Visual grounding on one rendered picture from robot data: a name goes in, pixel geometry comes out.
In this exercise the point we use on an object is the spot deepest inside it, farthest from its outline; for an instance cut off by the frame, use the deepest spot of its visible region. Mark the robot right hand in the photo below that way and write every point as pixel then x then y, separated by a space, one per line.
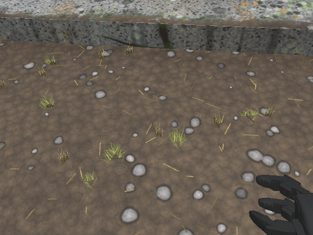
pixel 298 214

